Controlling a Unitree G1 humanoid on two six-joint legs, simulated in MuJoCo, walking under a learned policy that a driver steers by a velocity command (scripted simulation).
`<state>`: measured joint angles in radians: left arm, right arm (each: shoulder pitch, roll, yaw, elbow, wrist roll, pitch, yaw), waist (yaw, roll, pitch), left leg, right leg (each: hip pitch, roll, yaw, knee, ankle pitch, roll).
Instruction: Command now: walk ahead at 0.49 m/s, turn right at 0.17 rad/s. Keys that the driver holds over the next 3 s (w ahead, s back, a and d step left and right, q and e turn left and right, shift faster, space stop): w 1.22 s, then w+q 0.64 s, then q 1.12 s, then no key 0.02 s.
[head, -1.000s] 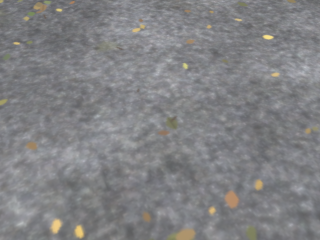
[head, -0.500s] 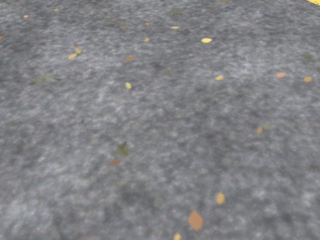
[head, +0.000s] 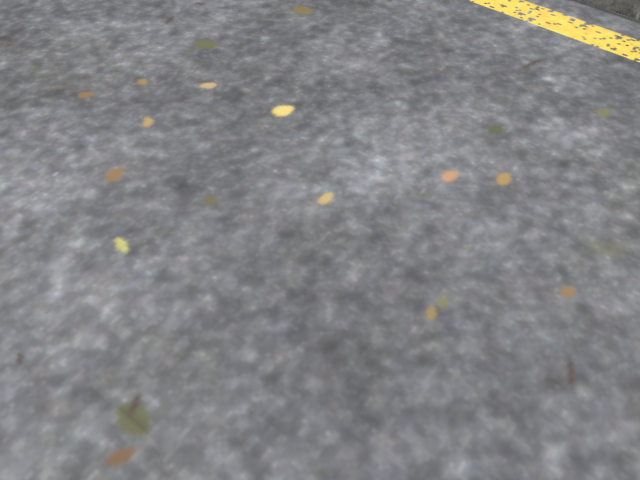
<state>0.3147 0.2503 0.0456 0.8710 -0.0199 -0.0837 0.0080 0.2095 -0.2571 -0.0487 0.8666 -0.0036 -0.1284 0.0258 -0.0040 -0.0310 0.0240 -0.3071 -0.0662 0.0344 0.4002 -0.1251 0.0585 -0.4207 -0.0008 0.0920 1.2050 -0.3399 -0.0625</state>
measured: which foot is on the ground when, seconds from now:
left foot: down 0.00-0.38, up 0.40-0.90, down 0.92-1.00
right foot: up 0.00-0.34, down 0.36-0.94, up 0.96-1.00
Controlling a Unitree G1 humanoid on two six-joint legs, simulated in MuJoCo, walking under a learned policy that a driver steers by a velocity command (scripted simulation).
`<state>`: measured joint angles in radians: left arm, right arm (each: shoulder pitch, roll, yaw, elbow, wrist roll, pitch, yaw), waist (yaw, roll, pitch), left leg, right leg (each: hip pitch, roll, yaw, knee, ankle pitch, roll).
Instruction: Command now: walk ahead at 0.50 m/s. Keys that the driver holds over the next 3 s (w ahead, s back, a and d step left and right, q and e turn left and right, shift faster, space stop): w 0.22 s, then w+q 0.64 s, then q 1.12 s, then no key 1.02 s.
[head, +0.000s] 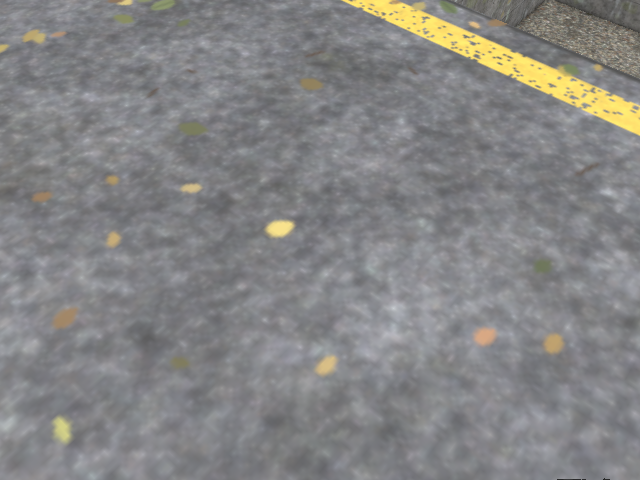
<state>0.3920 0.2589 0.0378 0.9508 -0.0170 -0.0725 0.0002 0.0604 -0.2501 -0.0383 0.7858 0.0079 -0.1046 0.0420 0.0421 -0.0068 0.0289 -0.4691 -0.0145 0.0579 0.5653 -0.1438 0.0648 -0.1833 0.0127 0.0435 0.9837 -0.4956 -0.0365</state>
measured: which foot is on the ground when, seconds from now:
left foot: down 0.00-0.48, up 0.50-0.98, down 1.00-1.00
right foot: up 0.00-0.44, down 0.46-1.00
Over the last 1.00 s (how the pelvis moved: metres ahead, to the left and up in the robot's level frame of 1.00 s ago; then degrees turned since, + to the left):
0.55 -0.03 -0.01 0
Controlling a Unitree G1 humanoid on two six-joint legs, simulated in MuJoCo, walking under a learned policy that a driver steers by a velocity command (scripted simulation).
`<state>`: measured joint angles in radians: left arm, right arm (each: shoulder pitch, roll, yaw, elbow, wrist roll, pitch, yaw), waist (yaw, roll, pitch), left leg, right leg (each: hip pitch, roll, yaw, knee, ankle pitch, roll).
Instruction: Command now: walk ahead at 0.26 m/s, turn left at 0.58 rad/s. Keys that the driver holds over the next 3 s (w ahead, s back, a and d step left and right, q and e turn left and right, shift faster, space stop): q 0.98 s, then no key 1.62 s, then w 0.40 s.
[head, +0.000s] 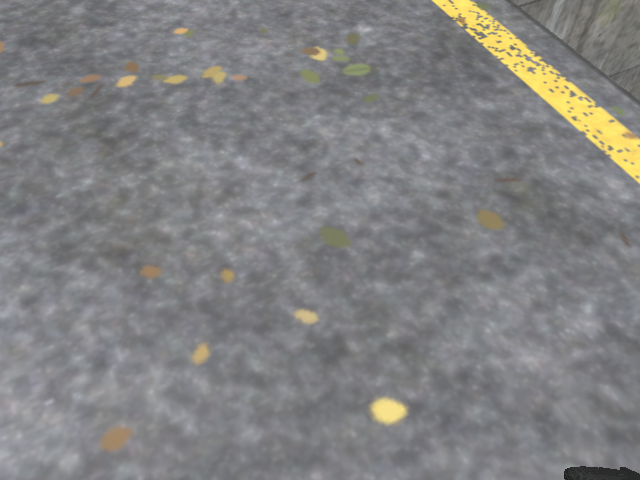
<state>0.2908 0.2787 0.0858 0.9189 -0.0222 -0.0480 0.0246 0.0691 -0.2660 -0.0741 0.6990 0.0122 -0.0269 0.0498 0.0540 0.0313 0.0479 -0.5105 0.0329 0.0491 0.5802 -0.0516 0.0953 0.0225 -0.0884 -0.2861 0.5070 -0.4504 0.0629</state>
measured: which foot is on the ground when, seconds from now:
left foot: down 0.00-0.54, up 0.56-0.94, down 0.96-1.00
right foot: down 0.00-0.00, up 0.02-0.52, down 0.54-0.96, up 0.98-1.00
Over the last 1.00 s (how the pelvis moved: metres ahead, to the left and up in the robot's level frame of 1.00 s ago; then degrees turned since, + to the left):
0.50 0.03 -0.01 22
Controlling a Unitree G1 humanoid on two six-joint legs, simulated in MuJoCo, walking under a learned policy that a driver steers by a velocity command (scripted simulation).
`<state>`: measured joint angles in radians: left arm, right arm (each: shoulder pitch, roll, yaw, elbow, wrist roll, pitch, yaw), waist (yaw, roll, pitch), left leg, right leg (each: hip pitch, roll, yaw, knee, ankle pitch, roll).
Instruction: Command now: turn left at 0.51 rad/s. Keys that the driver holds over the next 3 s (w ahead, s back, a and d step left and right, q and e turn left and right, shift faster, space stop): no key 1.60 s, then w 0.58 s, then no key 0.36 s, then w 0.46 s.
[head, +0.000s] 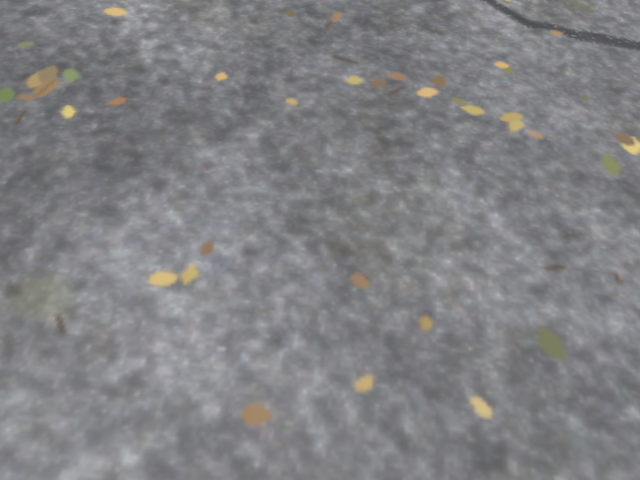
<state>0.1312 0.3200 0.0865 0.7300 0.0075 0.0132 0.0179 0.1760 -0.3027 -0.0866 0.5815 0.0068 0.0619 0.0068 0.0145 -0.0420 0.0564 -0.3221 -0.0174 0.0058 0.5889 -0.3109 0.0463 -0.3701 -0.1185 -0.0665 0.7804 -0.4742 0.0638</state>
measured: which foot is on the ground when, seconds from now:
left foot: down 0.00-1.00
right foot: up 0.00-0.36, down 0.38-1.00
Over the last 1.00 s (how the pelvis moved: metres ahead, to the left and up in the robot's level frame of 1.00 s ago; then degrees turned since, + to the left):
0.13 0.02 0.01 36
